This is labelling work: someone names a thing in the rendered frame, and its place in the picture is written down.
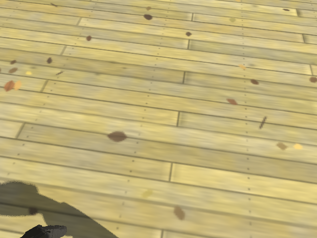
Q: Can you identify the left robot hand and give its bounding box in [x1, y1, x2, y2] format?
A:
[20, 224, 67, 238]

